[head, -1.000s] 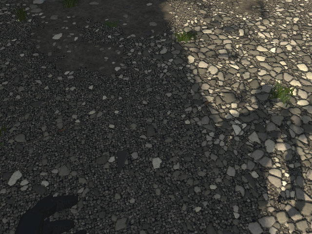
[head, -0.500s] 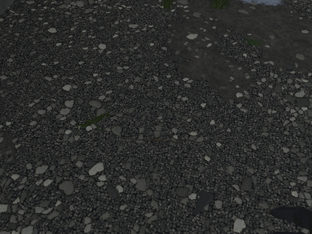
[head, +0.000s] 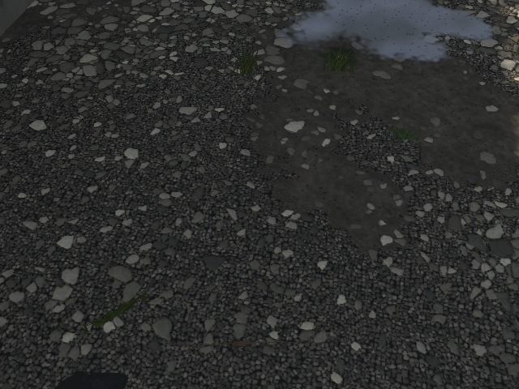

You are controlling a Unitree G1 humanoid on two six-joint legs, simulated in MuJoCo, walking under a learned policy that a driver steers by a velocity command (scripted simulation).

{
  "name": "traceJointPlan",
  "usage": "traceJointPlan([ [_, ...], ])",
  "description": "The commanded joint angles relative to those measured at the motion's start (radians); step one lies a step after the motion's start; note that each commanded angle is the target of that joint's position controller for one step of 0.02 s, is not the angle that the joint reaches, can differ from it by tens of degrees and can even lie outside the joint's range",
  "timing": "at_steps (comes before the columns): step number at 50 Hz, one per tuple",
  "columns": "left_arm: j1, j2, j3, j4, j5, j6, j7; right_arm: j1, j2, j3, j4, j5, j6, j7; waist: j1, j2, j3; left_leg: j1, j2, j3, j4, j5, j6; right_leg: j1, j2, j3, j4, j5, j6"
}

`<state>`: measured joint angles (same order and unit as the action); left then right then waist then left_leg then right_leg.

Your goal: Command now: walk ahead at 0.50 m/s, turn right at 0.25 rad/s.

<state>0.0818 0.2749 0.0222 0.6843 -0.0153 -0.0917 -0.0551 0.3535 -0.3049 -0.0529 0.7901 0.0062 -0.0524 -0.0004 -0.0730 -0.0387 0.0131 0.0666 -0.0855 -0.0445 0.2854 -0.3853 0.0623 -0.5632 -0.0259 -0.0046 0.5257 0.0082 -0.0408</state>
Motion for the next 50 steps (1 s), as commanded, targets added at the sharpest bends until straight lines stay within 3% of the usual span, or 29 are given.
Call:
traceJointPlan([
  [1,0.049,0.146,0.054,-0.061,0.003,-0.012,-0.003,-0.007,-0.177,-0.045,-0.036,-0.006,0.007,-0.014,0.087,0.116,-0.074,0.037,0.282,-0.028,0.211,1.037,0.082,0.149,0.068,-0.051,-0.014,-0.095,-0.069],
  [2,0.190,0.189,0.075,-0.031,0.005,-0.009,0.004,-0.020,-0.167,-0.038,-0.051,-0.011,0.011,-0.022,0.158,0.096,-0.169,-0.066,0.244,0.016,0.407,1.042,0.047,0.381,0.049,-0.009,-0.016,-0.028,-0.108],
  [3,0.307,0.293,0.102,-0.027,0.015,-0.005,0.011,0.069,-0.099,-0.013,-0.087,-0.026,-0.006,-0.020,0.149,-0.071,-0.321,-0.430,0.141,0.059,0.776,0.689,-0.025,0.788,-0.183,0.369,0.012,-0.023,-0.257],
  [4,0.355,0.249,0.096,-0.007,-0.012,0.001,0.010,0.089,-0.053,0.007,-0.073,-0.031,-0.027,-0.009,0.157,-0.219,-0.403,-0.692,-0.015,-0.003,1.026,-0.117,-0.074,0.973,-0.312,0.768,-0.152,-0.177,-0.365],
  [5,0.335,0.188,0.075,-0.011,-0.016,0.007,0.016,0.005,-0.140,-0.011,-0.099,0.002,-0.052,0.008,0.183,-0.120,-0.316,-0.813,0.050,-0.100,1.088,-0.113,-0.057,0.936,-0.292,0.738,-0.201,-0.337,-0.313],
  [6,0.276,0.175,0.071,-0.028,-0.004,0.012,0.021,-0.094,-0.144,-0.010,-0.133,0.025,-0.067,0.015,0.178,-0.044,-0.191,-0.842,0.094,-0.085,1.054,-0.045,-0.045,0.803,-0.258,0.617,-0.222,-0.331,-0.275],
  [7,0.227,0.167,0.068,-0.035,0.006,0.016,0.023,-0.143,-0.132,-0.007,-0.148,0.011,-0.076,0.016,0.146,0.035,-0.083,-0.833,0.125,-0.067,0.960,0.003,-0.043,0.647,-0.221,0.530,-0.250,-0.238,-0.258],
  [8,0.195,0.148,0.061,-0.045,0.014,0.013,0.027,-0.145,-0.135,-0.014,-0.148,-0.012,-0.075,0.010,0.112,0.046,-0.052,-0.776,0.156,-0.066,0.875,0.043,-0.049,0.551,-0.190,0.470,-0.268,-0.136,-0.246],
  [10,0.164,0.146,0.060,-0.060,0.014,0.017,0.033,-0.105,-0.115,-0.014,-0.145,-0.024,-0.063,0.007,0.067,0.001,-0.038,-0.701,0.165,-0.055,0.790,0.061,-0.076,0.447,-0.149,0.417,-0.301,-0.023,-0.253],
  [12,0.167,0.160,0.065,-0.055,0.007,0.015,0.042,-0.108,-0.091,-0.007,-0.146,-0.026,-0.048,0.001,0.059,-0.013,-0.027,-0.679,0.162,-0.028,0.694,0.088,-0.110,0.368,-0.129,0.355,-0.315,0.051,-0.258],
  [14,0.186,0.187,0.075,-0.043,0.001,0.018,0.053,-0.184,-0.066,0.004,-0.165,-0.028,-0.044,-0.002,0.080,-0.014,-0.007,-0.653,0.147,-0.015,0.547,0.221,-0.132,0.310,-0.093,0.298,-0.319,0.055,-0.234],
  [17,0.236,0.195,0.080,-0.020,-0.007,0.031,0.066,-0.301,-0.046,0.013,-0.186,-0.020,-0.053,0.005,0.128,-0.030,-0.008,-0.549,0.097,-0.008,0.341,0.439,-0.142,0.260,-0.050,0.269,-0.299,-0.013,-0.183],
  [19,0.274,0.196,0.082,-0.004,-0.013,0.040,0.069,-0.348,-0.057,0.008,-0.198,-0.008,-0.060,0.011,0.144,-0.037,-0.011,-0.517,0.078,-0.023,0.277,0.474,-0.138,0.288,-0.062,0.309,-0.272,-0.064,-0.168],
  [22,0.290,0.185,0.083,0.003,-0.015,0.051,0.074,-0.357,-0.095,-0.009,-0.203,0.001,-0.070,0.017,0.128,-0.059,-0.018,-0.490,0.077,-0.060,0.203,0.399,-0.111,0.385,-0.096,0.403,-0.192,-0.115,-0.144],
  [24,0.269,0.175,0.083,-0.003,-0.010,0.057,0.074,-0.282,-0.118,-0.026,-0.184,0.003,-0.078,0.015,0.079,-0.081,-0.033,-0.383,0.081,-0.046,0.160,0.340,-0.071,0.396,-0.092,0.432,-0.116,-0.095,-0.118],
  [25,0.265,0.142,0.071,-0.010,-0.005,0.056,0.071,-0.196,-0.143,-0.040,-0.168,-0.005,-0.081,0.008,0.034,-0.070,-0.090,-0.235,0.114,-0.055,0.139,0.325,-0.036,0.365,-0.047,0.401,-0.010,-0.072,-0.089],
  [26,0.271,0.078,0.048,-0.027,0.009,0.052,0.066,-0.053,-0.196,-0.055,-0.157,-0.020,-0.082,-0.002,-0.024,0.035,-0.223,0.007,0.282,-0.210,0.153,0.250,0.029,0.256,0.015,0.317,0.257,-0.201,-0.054],
  [27,0.405,0.025,0.029,-0.059,-0.017,0.043,0.065,0.025,-0.270,-0.075,-0.120,-0.026,-0.064,0.001,0.031,0.352,-0.335,0.289,0.493,-0.652,0.075,0.031,0.191,-0.079,0.140,0.177,0.564,-0.597,0.005],
  [28,0.397,0.128,0.046,-0.035,-0.027,0.042,0.070,0.012,-0.184,-0.060,-0.127,-0.004,-0.059,0.008,0.011,0.275,-0.271,0.247,0.505,-0.743,0.026,-0.179,0.184,-0.203,0.053,0.190,0.701,-0.582,0.020],
  [29,0.295,0.182,0.063,-0.042,-0.021,0.048,0.070,-0.028,-0.126,-0.045,-0.135,-0.002,-0.055,0.004,-0.014,0.180,-0.146,0.136,0.457,-0.585,0.013,-0.143,0.139,-0.232,0.022,0.176,0.740,-0.488,0.028],
  [30,0.244,0.175,0.065,-0.051,-0.011,0.052,0.071,-0.074,-0.107,-0.036,-0.137,-0.011,-0.050,0.004,0.000,0.119,-0.080,0.030,0.413,-0.454,0.000,-0.002,0.114,-0.206,-0.009,0.148,0.730,-0.417,0.037],
  [31,0.211,0.163,0.068,-0.063,-0.002,0.052,0.068,-0.102,-0.085,-0.029,-0.129,-0.015,-0.047,0.004,0.014,0.117,-0.029,-0.049,0.376,-0.362,-0.022,0.111,0.109,-0.193,-0.033,0.144,0.689,-0.368,0.043],
  [32,0.209,0.146,0.069,-0.068,-0.007,0.056,0.061,-0.115,-0.072,-0.023,-0.122,-0.021,-0.048,0.001,0.034,0.143,-0.010,-0.106,0.347,-0.284,-0.047,0.180,0.098,-0.154,-0.057,0.138,0.665,-0.338,0.044],
  [35,0.196,0.093,0.059,-0.086,-0.013,0.070,0.052,-0.118,-0.079,-0.030,-0.096,-0.012,-0.059,0.002,0.049,0.153,0.009,-0.164,0.334,-0.155,-0.106,0.286,0.117,-0.140,-0.080,0.106,0.607,-0.295,0.054],
  [39,0.126,0.073,0.050,-0.113,-0.007,0.069,0.042,-0.115,-0.121,-0.044,-0.062,-0.012,-0.058,0.001,0.043,0.110,0.020,-0.138,0.339,-0.023,-0.130,0.434,0.127,-0.172,-0.091,0.094,0.439,-0.142,0.066],
  [44,-0.027,0.050,0.037,-0.154,-0.008,0.054,0.010,-0.070,-0.158,-0.049,-0.020,0.000,-0.041,-0.005,-0.009,0.090,0.056,-0.095,0.329,0.118,-0.125,0.488,0.090,-0.107,-0.065,0.014,0.191,0.021,0.035],
  [47,-0.075,0.066,0.043,-0.186,-0.010,0.056,-0.006,-0.044,-0.184,-0.057,0.002,0.015,-0.024,-0.005,-0.005,0.097,0.068,-0.011,0.357,0.160,-0.075,0.616,0.068,-0.088,-0.041,-0.025,0.119,-0.057,-0.005],
  [49,-0.032,0.100,0.061,-0.189,-0.003,0.062,-0.008,-0.047,-0.216,-0.067,0.003,0.023,-0.012,-0.012,0.041,0.130,0.019,0.027,0.357,0.200,0.055,0.949,0.047,0.023,0.022,-0.080,0.104,-0.162,-0.047],
  [50,0.055,0.133,0.080,-0.172,-0.001,0.066,-0.005,-0.052,-0.229,-0.072,0.001,0.026,-0.004,-0.017,0.096,0.137,-0.036,0.020,0.348,0.221,0.192,1.087,0.035,0.142,0.063,-0.103,0.089,-0.192,-0.075],
])
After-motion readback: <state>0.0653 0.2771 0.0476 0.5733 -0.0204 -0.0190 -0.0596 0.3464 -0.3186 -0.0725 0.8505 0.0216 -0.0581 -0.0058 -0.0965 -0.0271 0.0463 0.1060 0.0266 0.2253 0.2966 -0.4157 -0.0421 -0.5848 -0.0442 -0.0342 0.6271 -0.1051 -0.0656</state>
